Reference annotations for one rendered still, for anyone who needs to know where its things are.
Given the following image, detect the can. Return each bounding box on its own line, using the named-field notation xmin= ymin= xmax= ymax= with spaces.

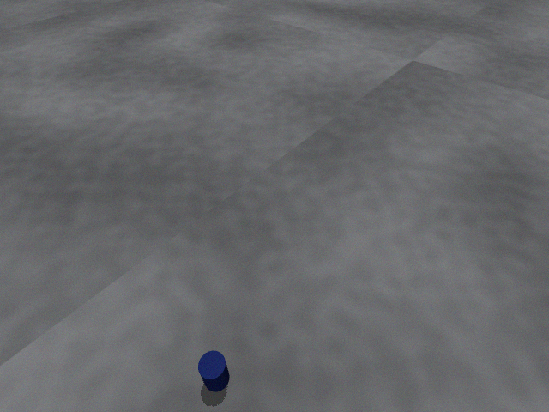
xmin=198 ymin=351 xmax=229 ymax=392

